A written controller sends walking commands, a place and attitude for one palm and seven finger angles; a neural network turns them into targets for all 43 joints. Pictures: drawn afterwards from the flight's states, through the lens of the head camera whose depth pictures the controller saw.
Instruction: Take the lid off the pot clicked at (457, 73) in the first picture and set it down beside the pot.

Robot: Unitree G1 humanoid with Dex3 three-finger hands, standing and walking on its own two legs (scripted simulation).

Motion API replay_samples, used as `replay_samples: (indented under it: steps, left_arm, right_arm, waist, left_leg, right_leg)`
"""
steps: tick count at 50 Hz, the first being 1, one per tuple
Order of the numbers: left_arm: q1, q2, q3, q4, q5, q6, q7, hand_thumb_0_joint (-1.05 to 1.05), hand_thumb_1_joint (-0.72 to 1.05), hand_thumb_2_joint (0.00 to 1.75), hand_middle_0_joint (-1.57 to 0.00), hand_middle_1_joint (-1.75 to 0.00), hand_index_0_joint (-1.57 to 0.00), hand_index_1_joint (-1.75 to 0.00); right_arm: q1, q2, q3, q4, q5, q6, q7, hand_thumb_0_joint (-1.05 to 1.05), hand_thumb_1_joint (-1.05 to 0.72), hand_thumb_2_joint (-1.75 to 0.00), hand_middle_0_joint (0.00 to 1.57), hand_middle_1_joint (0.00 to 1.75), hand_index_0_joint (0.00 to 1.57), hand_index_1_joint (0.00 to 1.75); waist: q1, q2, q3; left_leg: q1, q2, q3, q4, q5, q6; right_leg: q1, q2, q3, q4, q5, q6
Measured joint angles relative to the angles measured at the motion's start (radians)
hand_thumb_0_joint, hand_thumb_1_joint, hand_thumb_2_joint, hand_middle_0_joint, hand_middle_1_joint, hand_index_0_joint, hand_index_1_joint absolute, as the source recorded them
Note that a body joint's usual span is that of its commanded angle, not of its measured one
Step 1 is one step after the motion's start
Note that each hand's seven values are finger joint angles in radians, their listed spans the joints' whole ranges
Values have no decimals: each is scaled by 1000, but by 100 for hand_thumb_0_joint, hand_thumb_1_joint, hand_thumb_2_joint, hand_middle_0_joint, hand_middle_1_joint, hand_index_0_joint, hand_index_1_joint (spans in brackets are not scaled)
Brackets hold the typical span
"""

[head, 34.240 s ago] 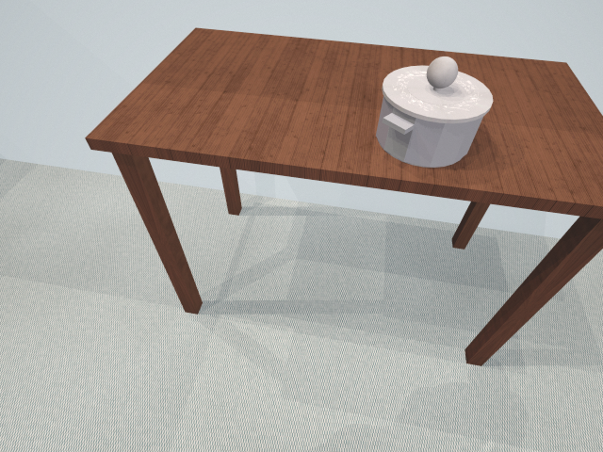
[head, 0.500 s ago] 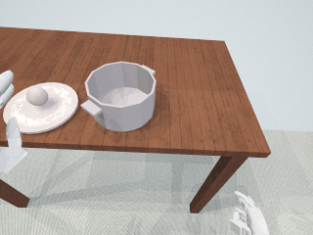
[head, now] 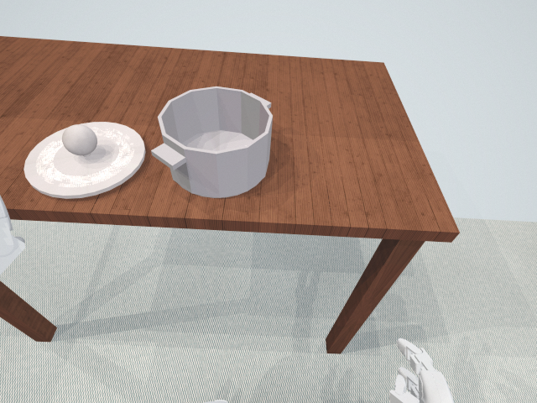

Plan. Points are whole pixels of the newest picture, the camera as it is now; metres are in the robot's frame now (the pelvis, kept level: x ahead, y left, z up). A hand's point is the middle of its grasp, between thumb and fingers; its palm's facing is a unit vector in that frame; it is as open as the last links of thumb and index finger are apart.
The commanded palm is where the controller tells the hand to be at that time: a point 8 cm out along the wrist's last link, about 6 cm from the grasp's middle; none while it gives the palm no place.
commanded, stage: step back with the hand held close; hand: left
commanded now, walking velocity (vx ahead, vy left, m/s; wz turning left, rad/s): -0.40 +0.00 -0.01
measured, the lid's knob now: (80, 140) +0.51 +0.37 +0.09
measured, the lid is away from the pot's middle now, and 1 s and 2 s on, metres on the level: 0.25 0.25 0.25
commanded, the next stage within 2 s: stop stepping back and stand still in 0.96 s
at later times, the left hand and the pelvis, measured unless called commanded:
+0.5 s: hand (24, 265) +0.18 +0.21 +0.25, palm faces +0.44 -0.80 -0.41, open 7.4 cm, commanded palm +0.11 +0.27 +0.26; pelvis -0.02 -0.01 -0.01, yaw +0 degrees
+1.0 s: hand out of the picture +0.11 +0.19 +0.26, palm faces +0.33 -0.85 -0.41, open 7.4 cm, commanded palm +0.05 +0.26 +0.26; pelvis -0.10 -0.01 +0.01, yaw -4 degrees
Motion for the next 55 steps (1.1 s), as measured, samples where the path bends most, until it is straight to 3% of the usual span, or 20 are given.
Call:
replay_samples:
  steps: [12,22,25,31,34,39,42,47,49,52,53,54,55]
  left_arm:
    - [-12,13,1,-31,5,-35,9,1,89,90,-21,-30,-21,-31]
    - [-12,34,17,-25,7,-44,17,1,89,90,-21,-30,-21,-31]
    - [-17,29,22,-18,7,-43,12,1,89,90,-21,-30,-21,-31]
    - [-17,9,-27,-33,16,-38,16,1,88,90,-21,-30,-21,-31]
    - [-18,18,-28,-38,13,-40,22,1,88,90,-21,-30,-21,-31]
    - [-17,18,1,-16,-4,-27,26,1,88,90,-21,-30,-21,-31]
    - [-6,18,1,-23,-13,-13,28,1,89,90,-21,-30,-21,-31]
    - [4,51,-6,-27,-6,-15,6,1,89,90,-21,-30,-21,-30]
    - [-18,45,-34,-18,-1,-26,-5,1,89,90,-21,-30,-21,-30]
    - [-16,41,-62,-24,7,-29,-9,1,89,90,-21,-30,-21,-31]
    - [-9,38,-63,-26,7,-27,-9,1,89,90,-21,-30,-21,-31]
    - [-34,34,-96,34,21,-48,-25,1,89,90,-21,-30,-21,-31]
    - [-61,22,-120,69,19,-16,-43,1,89,90,-21,-30,-21,-31]
  right_arm:
    - [-29,-7,-25,16,-10,-10,6,1,-90,-90,20,30,21,30]
    - [-24,10,-29,15,-20,-17,3,1,-90,-90,20,30,21,30]
    - [-27,17,-28,23,-21,-18,8,1,-90,-90,20,30,21,30]
    - [-30,4,-38,62,-27,21,22,1,-90,-90,20,30,21,30]
    - [-31,-3,-43,62,-25,34,16,1,-90,-90,20,30,21,30]
    - [-26,33,-42,63,-39,-10,9,1,-91,-90,20,30,21,30]
    - [-20,49,-31,62,-45,-31,24,1,-91,-90,20,30,21,30]
    - [-44,49,-7,51,-53,-25,28,1,-90,-90,20,30,21,30]
    - [-63,37,-9,62,-47,-14,23,1,-90,-90,20,30,21,30]
    - [-58,24,-21,78,-35,10,18,1,-90,-90,20,30,21,30]
    - [-52,19,-26,77,-32,20,16,1,-90,-90,20,30,21,30]
    - [-40,4,-40,102,-33,-8,24,1,-90,-90,20,30,21,30]
    - [-31,-17,-49,101,-23,-2,31,1,-90,-90,20,30,21,30]
  waist:
    - [6,-14,13]
    - [-14,-31,13]
    - [-8,-20,16]
    - [-10,-21,2]
    - [-18,-29,-1]
    - [-21,-18,-5]
    - [-12,-8,-16]
    - [8,-10,-32]
    - [8,11,-19]
    - [-1,-9,-36]
    - [-5,-17,-46]
    - [0,-15,-69]
    - [0,1,-79]
  left_leg:
    - [-24,13,-5,12,11,-14]
    - [-35,3,-2,0,34,-11]
    - [-46,14,-7,21,29,-19]
    - [-32,-8,-35,64,-95,-33]
    - [-17,-12,-34,7,21,-11]
    - [-6,18,-33,-74,68,-4]
    - [7,42,-29,-147,122,-12]
    - [-34,55,4,-143,152,-26]
    - [-51,60,-15,-101,78,-41]
    - [-63,14,-32,47,-41,-53]
    - [-46,3,-31,66,-55,-52]
    - [-38,-3,-32,80,21,-51]
    - [-4,5,-41,41,28,-47]
  right_leg:
    - [-25,12,-3,12,13,-3]
    - [-40,26,29,56,-15,-24]
    - [-42,39,30,63,-19,-8]
    - [-28,33,26,6,23,-10]
    - [-39,26,27,-2,30,-8]
    - [-87,102,61,286,-244,-33]
    - [-7,108,33,181,-253,-38]
    - [151,71,25,-133,-46,-45]
    - [141,84,23,-126,-21,-30]
    - [121,63,34,-106,-24,-18]
    - [113,55,39,-99,-23,-15]
    - [84,47,39,-74,-26,-12]
    - [63,49,34,-44,-36,-6]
